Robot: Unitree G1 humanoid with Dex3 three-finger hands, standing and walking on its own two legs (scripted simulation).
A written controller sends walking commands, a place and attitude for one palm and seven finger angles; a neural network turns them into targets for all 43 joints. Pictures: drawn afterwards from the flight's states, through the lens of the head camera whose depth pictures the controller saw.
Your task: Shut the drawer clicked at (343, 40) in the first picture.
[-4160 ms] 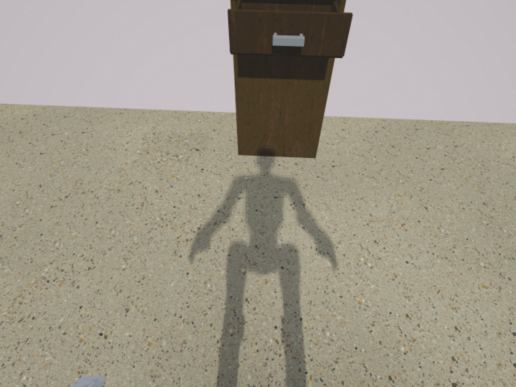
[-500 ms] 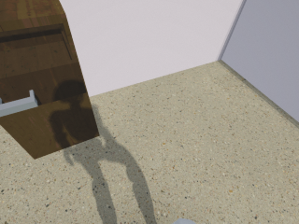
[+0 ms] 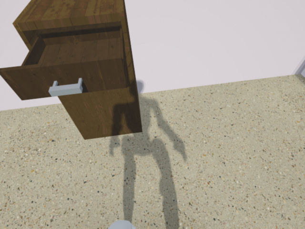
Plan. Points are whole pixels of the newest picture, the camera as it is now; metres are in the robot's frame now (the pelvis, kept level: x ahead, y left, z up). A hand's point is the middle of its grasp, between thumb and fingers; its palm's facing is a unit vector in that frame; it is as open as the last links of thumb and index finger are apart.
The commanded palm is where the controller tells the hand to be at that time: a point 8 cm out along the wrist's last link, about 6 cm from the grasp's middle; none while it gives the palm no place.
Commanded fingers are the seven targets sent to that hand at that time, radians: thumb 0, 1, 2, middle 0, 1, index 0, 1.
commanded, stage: turn to face it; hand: left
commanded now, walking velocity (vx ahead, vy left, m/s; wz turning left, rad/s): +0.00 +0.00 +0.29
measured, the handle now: (67, 85) +0.56 +0.35 +0.04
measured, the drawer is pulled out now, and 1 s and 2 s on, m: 0.28 0.28 0.28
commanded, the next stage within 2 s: take the last steps up to it in 0.14 s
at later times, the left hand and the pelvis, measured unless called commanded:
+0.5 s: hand out of the picture +0.00 +0.24 -0.17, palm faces +0.16 -0.96 -0.21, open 7.4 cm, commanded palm none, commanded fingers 0.00 0.90 0.90 -0.20 -0.30 -0.20 -0.30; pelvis +0.01 +0.04 +0.00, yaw +7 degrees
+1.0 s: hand out of the picture +0.02 +0.20 -0.18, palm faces +0.28 -0.95 -0.14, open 7.3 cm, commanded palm none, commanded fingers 0.00 0.90 0.90 -0.20 -0.30 -0.20 -0.30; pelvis +0.13 +0.07 -0.01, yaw +11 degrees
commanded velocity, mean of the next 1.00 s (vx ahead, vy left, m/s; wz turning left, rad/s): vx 0.23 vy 0.00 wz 0.09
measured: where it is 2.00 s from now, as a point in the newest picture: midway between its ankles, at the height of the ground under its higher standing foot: (143, 226)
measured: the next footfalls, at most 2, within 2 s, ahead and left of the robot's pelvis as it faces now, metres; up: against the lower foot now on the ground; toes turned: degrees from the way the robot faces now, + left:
left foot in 0.18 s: +0.01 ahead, +0.15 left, +0.00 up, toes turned +10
right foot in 0.58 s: +0.09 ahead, -0.07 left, +0.00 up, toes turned +3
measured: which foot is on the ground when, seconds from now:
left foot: up 0.00-0.16, down 0.18-0.60, up 0.62-1.00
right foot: down 0.00-0.18, up 0.20-0.56, down 0.58-1.00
